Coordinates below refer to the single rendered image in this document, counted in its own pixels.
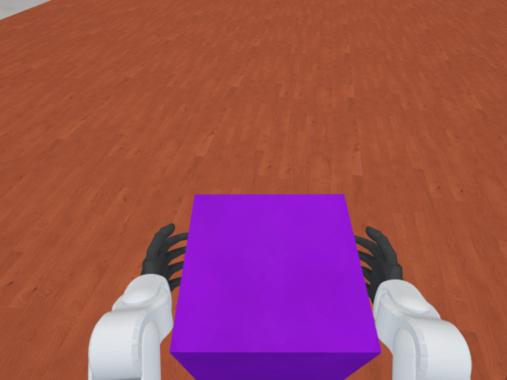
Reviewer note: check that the left robot forearm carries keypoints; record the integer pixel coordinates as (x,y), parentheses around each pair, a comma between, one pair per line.
(125,343)

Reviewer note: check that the left robot hand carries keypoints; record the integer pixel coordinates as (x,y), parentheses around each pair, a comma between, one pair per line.
(158,258)

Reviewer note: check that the carton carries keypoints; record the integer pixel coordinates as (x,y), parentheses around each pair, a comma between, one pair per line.
(272,289)

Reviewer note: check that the right robot forearm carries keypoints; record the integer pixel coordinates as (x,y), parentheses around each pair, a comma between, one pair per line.
(423,346)

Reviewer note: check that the right robot hand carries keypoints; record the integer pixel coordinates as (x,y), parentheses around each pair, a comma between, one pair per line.
(384,263)

